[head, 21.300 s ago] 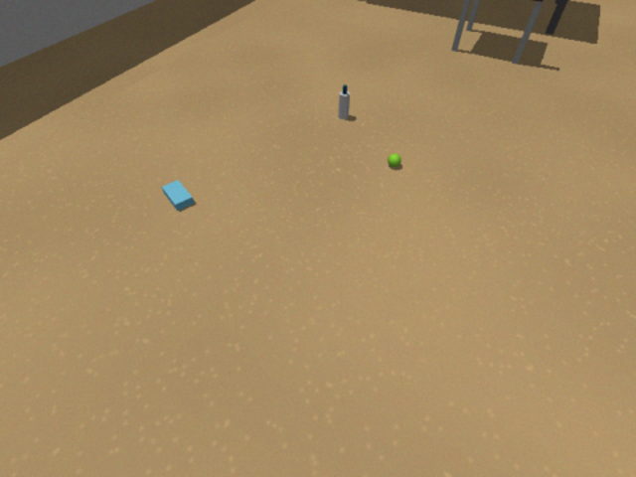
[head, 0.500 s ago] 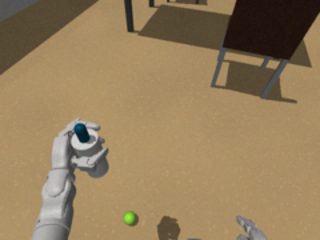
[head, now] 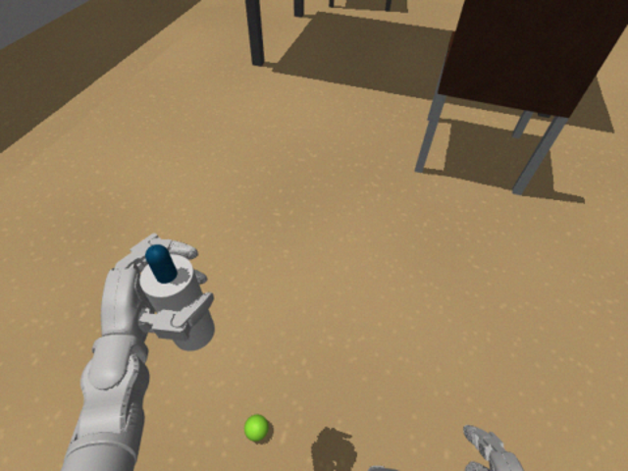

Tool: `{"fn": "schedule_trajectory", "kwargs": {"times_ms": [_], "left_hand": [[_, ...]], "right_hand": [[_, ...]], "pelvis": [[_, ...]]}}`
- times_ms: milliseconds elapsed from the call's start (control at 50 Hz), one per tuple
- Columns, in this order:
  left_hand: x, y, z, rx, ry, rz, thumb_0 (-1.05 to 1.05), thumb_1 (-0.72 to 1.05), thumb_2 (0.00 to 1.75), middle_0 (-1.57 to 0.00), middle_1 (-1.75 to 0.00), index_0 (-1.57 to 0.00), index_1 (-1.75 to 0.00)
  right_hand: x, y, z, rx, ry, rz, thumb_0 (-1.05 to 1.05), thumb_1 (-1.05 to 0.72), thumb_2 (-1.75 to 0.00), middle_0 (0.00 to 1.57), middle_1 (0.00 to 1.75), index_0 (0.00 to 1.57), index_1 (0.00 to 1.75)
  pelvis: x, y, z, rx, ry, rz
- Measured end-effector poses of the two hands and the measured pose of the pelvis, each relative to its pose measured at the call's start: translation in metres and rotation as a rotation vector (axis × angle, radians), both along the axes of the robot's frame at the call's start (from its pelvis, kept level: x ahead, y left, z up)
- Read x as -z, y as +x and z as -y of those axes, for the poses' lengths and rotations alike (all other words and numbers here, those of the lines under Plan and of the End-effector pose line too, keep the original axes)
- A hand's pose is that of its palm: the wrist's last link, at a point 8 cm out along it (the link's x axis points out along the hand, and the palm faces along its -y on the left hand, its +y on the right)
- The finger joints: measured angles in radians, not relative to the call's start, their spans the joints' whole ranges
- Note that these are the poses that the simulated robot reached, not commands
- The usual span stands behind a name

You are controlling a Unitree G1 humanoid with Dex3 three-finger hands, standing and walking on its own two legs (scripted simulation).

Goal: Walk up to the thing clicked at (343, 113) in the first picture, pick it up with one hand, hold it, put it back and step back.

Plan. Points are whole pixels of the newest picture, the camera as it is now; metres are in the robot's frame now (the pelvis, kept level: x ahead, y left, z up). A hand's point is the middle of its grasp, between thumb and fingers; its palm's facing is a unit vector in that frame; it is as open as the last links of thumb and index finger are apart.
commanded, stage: hold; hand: left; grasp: from the side
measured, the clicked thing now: (177, 296) +0.33 +0.18 +0.04
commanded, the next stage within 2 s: crouch in 0.14 s
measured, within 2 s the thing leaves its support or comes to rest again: neither
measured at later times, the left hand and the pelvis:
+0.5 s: hand (185, 307) +0.32 +0.17 +0.02, palm faces +0.09 -1.00 +0.01, open 8.5 cm; pelvis -0.01 +0.00 -0.01, yaw +0 degrees
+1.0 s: hand (213, 353) +0.36 +0.18 -0.22, palm faces +0.09 -1.00 -0.01, open 8.5 cm; pelvis -0.04 +0.00 -0.19, yaw -1 degrees
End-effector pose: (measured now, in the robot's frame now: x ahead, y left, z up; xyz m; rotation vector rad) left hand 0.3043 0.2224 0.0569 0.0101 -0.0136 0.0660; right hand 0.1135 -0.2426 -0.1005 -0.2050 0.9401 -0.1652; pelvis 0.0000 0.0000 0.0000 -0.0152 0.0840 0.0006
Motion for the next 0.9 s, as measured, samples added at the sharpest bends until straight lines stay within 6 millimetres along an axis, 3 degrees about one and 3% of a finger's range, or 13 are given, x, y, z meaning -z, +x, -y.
{"fn": "schedule_trajectory", "kwargs": {"times_ms": [160, 320, 440, 560, 660, 900], "left_hand": [[0.006, -0.004, 0.006, 0.008, -0.006, -0.019, 0.01, -0.2, 1.11, -0.82, -1.05, -0.79, -1.07], [0.0, -0.006, -0.002, -0.022, 0.009, 0.003, 0.01, -0.2, 1.11, -0.82, -1.05, -0.79, -1.07], [0.015, -0.005, -0.001, -0.014, 0.001, -0.036, 0.01, -0.2, 1.11, -0.82, -1.05, -0.78, -1.07], [0.054, -0.006, 0.0, -0.043, -0.032, -0.073, 0.01, -0.2, 1.11, -0.82, -1.06, -0.78, -1.07], [0.099, -0.002, -0.003, -0.042, -0.031, -0.066, 0.01, -0.2, 1.11, -0.82, -1.06, -0.78, -1.08], [0.222, 0.027, -0.012, 0.009, 0.008, -0.021, 0.01, -0.2, 1.11, -0.82, -1.06, -0.78, -1.08]], "right_hand": [[-0.002, 0.0, 0.001, 0.002, -0.004, 0.013, 0.01, -0.91, -0.9, 0.2, 0.3, 0.2, 0.3], [-0.002, -0.001, 0.0, -0.002, -0.008, 0.012, 0.01, -0.9, -0.9, 0.2, 0.3, 0.2, 0.3], [0.0, -0.002, 0.0, -0.005, -0.005, 0.012, 0.01, -0.89, -0.9, 0.2, 0.3, 0.2, 0.3], [0.013, -0.007, 0.004, -0.026, -0.017, -0.014, 0.01, -0.88, -0.9, 0.2, 0.3, 0.2, 0.3], [0.04, -0.015, 0.01, -0.043, -0.043, -0.055, 0.01, -0.88, -0.9, 0.2, 0.3, 0.2, 0.3], [0.158, -0.032, 0.018, -0.081, -0.078, -0.18, 0.01, -0.89, -0.9, 0.2, 0.3, 0.2, 0.3]], "pelvis": [[0.0, -0.003, 0.0, 0.002, 0.001, 0.002], [0.0, -0.004, 0.001, -0.001, 0.0, 0.005], [0.003, -0.007, 0.0, -0.002, 0.0, -0.014], [0.017, -0.015, 0.0, -0.002, 0.0, -0.074], [0.044, -0.022, 0.0, -0.005, -0.004, -0.166], [0.153, -0.034, -0.003, 0.001, -0.021, -0.401]]}}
